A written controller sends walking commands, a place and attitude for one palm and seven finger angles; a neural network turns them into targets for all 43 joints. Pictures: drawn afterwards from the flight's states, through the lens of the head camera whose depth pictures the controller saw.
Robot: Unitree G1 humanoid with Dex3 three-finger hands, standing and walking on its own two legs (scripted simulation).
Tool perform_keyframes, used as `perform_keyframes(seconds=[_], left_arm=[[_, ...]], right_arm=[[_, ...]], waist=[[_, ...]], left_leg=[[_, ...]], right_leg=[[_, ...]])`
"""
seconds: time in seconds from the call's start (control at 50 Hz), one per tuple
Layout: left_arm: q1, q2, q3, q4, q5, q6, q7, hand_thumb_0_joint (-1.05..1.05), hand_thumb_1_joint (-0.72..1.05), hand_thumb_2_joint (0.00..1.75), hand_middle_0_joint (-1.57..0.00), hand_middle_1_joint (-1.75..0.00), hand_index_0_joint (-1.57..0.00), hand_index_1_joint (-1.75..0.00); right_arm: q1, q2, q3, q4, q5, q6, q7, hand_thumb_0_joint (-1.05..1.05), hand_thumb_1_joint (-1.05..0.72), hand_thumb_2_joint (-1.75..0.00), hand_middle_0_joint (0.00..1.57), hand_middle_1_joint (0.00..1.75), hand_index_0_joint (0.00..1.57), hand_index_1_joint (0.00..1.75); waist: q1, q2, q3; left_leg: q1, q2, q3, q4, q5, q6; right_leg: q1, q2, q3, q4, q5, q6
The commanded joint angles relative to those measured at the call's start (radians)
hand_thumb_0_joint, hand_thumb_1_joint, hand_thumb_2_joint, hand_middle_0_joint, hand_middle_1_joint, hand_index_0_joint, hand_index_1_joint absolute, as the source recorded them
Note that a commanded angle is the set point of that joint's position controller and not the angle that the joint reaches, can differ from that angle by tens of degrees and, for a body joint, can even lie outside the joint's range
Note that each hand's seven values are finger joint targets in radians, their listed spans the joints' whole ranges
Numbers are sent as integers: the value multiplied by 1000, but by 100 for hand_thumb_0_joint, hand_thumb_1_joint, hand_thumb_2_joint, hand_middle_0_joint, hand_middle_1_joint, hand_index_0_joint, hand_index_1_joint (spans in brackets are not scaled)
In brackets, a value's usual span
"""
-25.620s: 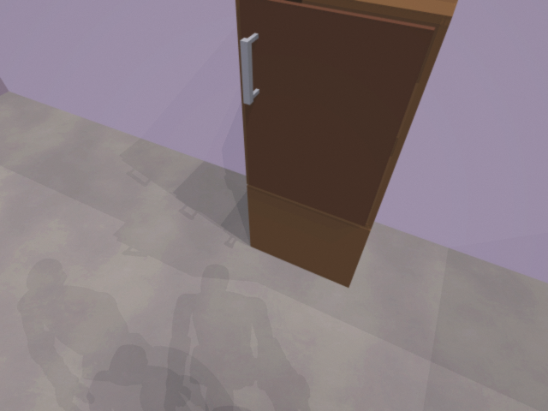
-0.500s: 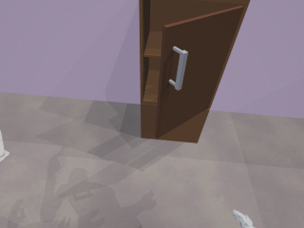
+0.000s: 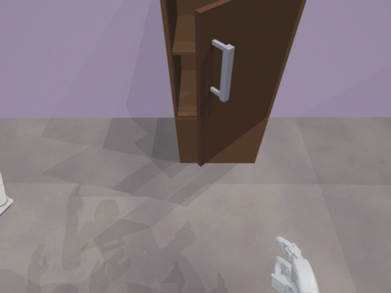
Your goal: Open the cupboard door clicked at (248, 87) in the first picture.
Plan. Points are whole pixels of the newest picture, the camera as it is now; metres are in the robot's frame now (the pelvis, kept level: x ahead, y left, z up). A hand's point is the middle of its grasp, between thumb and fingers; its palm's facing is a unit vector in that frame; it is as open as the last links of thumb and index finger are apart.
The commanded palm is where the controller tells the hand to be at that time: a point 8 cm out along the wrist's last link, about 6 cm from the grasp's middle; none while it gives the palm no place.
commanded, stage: stop stepping back and stand still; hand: left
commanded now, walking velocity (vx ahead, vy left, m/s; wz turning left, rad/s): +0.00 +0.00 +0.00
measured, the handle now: (220, 72) +0.62 -0.05 +0.10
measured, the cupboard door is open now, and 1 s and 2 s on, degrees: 42 42 42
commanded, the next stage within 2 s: let the arm hang, fingers relaxed in 1.22 s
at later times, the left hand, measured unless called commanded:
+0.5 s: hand (5, 199) +0.22 +0.27 +0.17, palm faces +0.37 -0.78 -0.50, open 7.4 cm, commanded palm +0.16 +0.31 +0.19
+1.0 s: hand out of the picture +0.19 +0.30 +0.16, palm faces +0.39 -0.80 -0.45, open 7.4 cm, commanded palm +0.13 +0.34 +0.19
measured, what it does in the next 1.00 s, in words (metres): steps on the spot: left foot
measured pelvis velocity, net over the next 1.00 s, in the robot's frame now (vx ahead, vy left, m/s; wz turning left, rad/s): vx -0.02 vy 0.04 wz -0.01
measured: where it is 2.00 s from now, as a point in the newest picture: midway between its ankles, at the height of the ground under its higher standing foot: outside the picture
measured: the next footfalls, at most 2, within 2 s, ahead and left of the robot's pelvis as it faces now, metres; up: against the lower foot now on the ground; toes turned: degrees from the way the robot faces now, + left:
left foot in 0.26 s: +0.04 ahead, +0.13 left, +0.00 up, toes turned +2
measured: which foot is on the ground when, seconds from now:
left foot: down 0.00-0.02, up 0.04-0.24, down 0.26-1.00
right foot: down 0.00-1.00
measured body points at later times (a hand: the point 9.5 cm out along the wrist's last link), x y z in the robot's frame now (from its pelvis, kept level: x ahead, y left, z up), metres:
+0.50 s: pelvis +0.02 +0.02 +0.01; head +0.04 +0.02 +0.46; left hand +0.20 +0.31 +0.20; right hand +0.20 -0.22 -0.06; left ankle +0.00 +0.12 -0.73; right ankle +0.01 -0.07 -0.73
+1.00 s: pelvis -0.02 +0.04 +0.01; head -0.01 +0.04 +0.46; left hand +0.16 +0.34 +0.18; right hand +0.14 -0.20 -0.07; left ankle +0.00 +0.12 -0.73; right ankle +0.01 -0.07 -0.73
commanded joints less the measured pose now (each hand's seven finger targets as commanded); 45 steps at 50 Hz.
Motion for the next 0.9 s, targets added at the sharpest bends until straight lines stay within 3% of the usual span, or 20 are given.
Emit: perform_keyframes(seconds=[0.0, 0.02, 0.04, 0.06, 0.08, 0.12, 0.16, 0.2, 0.22, 0.26, 0.28, 0.32, 0.34, 0.44, 0.54, 0.56, 0.64, 0.66, 0.74, 0.88], left_arm=[[91, 109, 93, -125, -17, -36, 13, 0, 90, 90, -20, -30, -20, -30], [57, 103, 77, -151, -12, -45, 17, 0, 90, 90, -20, -30, -20, -30], [42, 119, 94, -146, -6, -58, 26, 0, 90, 90, -20, -30, -20, -30], [1, 137, 105, -150, 4, -62, 37, 0, 90, 90, -20, -30, -20, -30], [-19, 124, 88, -141, 12, -63, 46, 0, 90, 90, -20, -30, -20, -30], [-79, 109, 67, -127, 19, -68, 58, 0, 90, 90, -20, -30, -20, -30], [-140, 120, 60, -149, 21, -71, 67, 0, 90, 90, -20, -30, -20, -30], [-111, 98, 44, -154, 17, -70, 68, 0, 90, 90, -20, -30, -20, -30], [-98, 92, 41, -161, 13, -69, 67, 0, 90, 90, -20, -30, -20, -30], [-34, 102, 54, -172, 10, -71, 62, 0, 90, 90, -20, -30, -20, -30], [-16, 87, 42, -180, 12, -73, 55, 0, 90, 90, -20, -30, -20, -30], [-4, 106, 69, -166, 18, -67, 50, 0, 90, 90, -20, -30, -20, -30], [-4, 105, 67, -167, 18, -68, 46, 0, 90, 90, -20, -30, -20, -30], [29, 85, 57, -112, -2, -58, 34, 0, 90, 90, -20, -30, -20, -30], [-21, 82, 32, -135, -6, -49, 30, 0, 90, 90, -20, -30, -20, -30], [-51, 104, 41, -163, -3, -52, 31, 0, 90, 90, -20, -30, -20, -30], [-89, 82, 16, -157, 2, -47, 34, 0, 90, 90, -20, -30, -20, -30], [-96, 102, 30, -151, 5, -45, 35, 0, 90, 90, -20, -30, -20, -30], [-95, 67, 5, -96, 7, -39, 33, 0, 90, 90, -20, -30, -20, -30], [-81, 63, 2, -104, 13, -47, 28, 0, 90, 90, -20, -30, -20, -30]], right_arm=[[-47, -150, -79, -139, 24, -28, -19, 0, -90, -90, 20, 30, 20, 30], [-51, -157, -84, -133, 22, -23, -21, 0, -90, -90, 20, 30, 20, 30], [-53, -153, -75, -114, 18, -23, -27, 0, -90, -90, 20, 30, 20, 30], [-71, -149, -61, -107, 16, -24, -31, 0, -90, -90, 20, 30, 20, 30], [-83, -136, -52, -108, 14, -23, -41, 0, -90, -90, 20, 30, 20, 30], [-96, -141, -47, -110, 7, -24, -58, 0, -90, -90, 20, 30, 20, 30], [-106, -152, -53, -104, 4, -28, -71, 0, -90, -90, 20, 30, 20, 30], [-75, -155, -58, -101, -1, -30, -68, 0, -90, -90, 20, 30, 20, 30], [-68, -164, -64, -104, 0, -29, -65, 0, -90, -90, 20, 30, 20, 30], [-79, -196, -83, -117, 5, -23, -59, 0, -90, -90, 20, 30, 20, 30], [-81, -195, -80, -132, 12, -16, -51, 0, -90, -90, 20, 30, 20, 30], [-87, -178, -68, -127, 9, -8, -47, 0, -90, -90, 20, 30, 20, 30], [-78, -175, -65, -130, 10, -3, -45, 0, -90, -90, 20, 30, 20, 30], [-62, -181, -68, -141, 16, 3, -43, 0, -90, -90, 20, 30, 20, 30], [-66, -188, -60, -149, 12, -2, -50, 0, -90, -90, 20, 30, 20, 30], [-73, -192, -59, -146, 9, -9, -53, 0, -90, -90, 20, 30, 20, 30], [-65, -190, -52, -142, 5, -19, -58, 0, -90, -90, 20, 30, 20, 30], [-70, -191, -52, -139, 4, -24, -59, 0, -90, -90, 20, 30, 20, 30], [-61, -188, -50, -131, 4, -21, -56, 0, -90, -90, 20, 30, 20, 30], [-66, -187, -49, -131, 2, -20, -53, 0, -90, -90, 20, 30, 20, 30]], waist=[[36, -255, -188], [37, -263, -198], [35, -205, -223], [37, -131, -229], [36, -117, -232], [40, -122, -223], [45, -94, -204], [46, -82, -195], [44, -47, -190], [61, 70, -195], [67, 87, -183], [52, 158, -165], [51, 162, -172], [44, 46, -213], [48, 29, -208], [50, 48, -204], [53, 49, -191], [56, 42, -176], [54, 11, -142], [55, 37, -120]], left_leg=[[-152, -69, -6, 218, -139, 44], [-167, -77, -45, 347, -195, 46], [-186, -62, -68, 386, -192, 47], [-200, -49, -75, 356, -188, 47], [-195, -46, -65, 307, -170, 44], [-150, -59, -28, 192, -114, 50], [-83, -69, -7, 68, -50, 58], [9, -76, -3, -97, 74, 67], [67, -64, -21, -174, 167, 70], [143, 63, -143, -184, 411, 102], [112, 85, -158, -179, 436, 112], [50, 59, -119, -155, 535, 95], [28, 51, -105, -148, 541, 86], [1, 25, -76, -140, 398, 68], [4, 19, -87, -178, 303, 74], [5, 18, -90, -186, 291, 72], [-2, 15, -93, -213, 243, 77], [-12, 12, -96, -220, 211, 74], [-43, -2, -94, -230, 111, 77], [-96, -1, -113, -271, 26, 77]], right_leg=[[152, -252, 392, -289, 326, -28], [159, -300, 430, -301, 406, -36], [200, -304, 397, -279, 469, -34], [230, -304, 385, -245, 545, -44], [266, -294, 337, -218, 582, -69], [276, -257, 268, -203, 593, -82], [252, -241, 249, -214, 534, -63], [229, -212, 212, -216, 437, -33], [213, -186, 193, -195, 400, -10], [133, -108, 144, -144, 278, 41], [130, -86, 140, -157, 231, 55], [178, -72, 117, -142, 376, 41], [206, -73, 114, -141, 408, 37], [250, -91, 145, -168, 464, 30], [221, -80, 145, -184, 365, 36], [216, -83, 142, -188, 350, 35], [214, -71, 132, -196, 301, 41], [204, -75, 133, -209, 271, 41], [187, -77, 148, -253, 196, 39], [188, -70, 127, -265, 105, 41]])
